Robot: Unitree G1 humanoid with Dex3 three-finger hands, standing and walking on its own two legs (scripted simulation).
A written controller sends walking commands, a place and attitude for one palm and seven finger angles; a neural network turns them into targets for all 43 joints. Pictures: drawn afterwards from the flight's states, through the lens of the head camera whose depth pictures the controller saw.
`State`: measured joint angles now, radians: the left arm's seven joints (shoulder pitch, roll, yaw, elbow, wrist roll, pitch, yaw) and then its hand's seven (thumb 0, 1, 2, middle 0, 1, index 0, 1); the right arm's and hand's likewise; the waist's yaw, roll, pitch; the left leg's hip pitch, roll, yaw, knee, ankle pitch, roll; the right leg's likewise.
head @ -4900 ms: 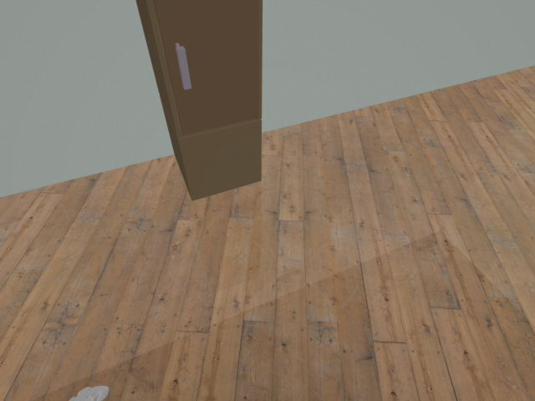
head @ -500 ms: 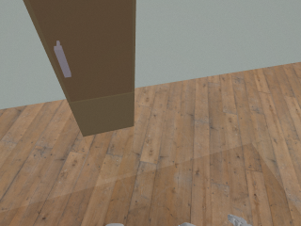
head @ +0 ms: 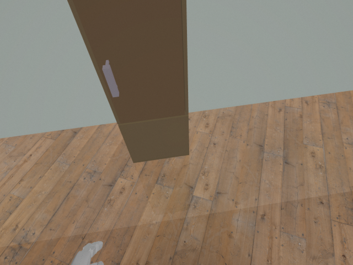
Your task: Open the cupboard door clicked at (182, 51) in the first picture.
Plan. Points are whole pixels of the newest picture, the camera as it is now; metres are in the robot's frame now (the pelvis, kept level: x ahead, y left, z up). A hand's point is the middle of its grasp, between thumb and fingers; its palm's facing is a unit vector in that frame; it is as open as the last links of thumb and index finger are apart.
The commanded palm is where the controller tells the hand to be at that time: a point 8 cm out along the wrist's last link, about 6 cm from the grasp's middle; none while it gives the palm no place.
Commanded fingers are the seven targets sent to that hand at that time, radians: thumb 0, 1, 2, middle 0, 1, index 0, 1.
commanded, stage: turn to face it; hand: left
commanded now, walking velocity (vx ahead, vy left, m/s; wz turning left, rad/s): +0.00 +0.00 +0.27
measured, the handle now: (111, 78) +0.79 +0.29 -0.04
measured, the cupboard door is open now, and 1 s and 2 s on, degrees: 0 0 0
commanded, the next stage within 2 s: take the last steps up to it in 0.08 s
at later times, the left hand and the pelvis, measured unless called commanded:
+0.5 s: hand out of the picture -0.08 +0.22 -0.18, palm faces +0.22 -0.96 -0.20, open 7.4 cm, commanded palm none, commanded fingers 0.00 0.90 0.90 -0.20 -0.30 -0.20 -0.30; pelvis +0.00 +0.04 +0.00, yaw +8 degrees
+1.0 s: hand (117, 229) +0.24 +0.19 -0.17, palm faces +0.14 -0.97 -0.20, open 7.4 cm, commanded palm none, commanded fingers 0.00 0.90 0.90 -0.20 -0.30 -0.20 -0.30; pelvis +0.17 +0.00 -0.01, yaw +8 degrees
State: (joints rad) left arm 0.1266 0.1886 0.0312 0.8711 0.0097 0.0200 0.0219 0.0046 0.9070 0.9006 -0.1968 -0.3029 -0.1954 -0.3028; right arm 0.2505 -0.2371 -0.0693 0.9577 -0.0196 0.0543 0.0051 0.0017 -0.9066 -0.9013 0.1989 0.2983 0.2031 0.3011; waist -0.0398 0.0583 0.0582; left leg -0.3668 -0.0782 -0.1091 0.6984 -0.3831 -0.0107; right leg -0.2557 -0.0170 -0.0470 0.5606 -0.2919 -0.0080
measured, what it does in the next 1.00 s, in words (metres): walks ahead: left foot, then right foot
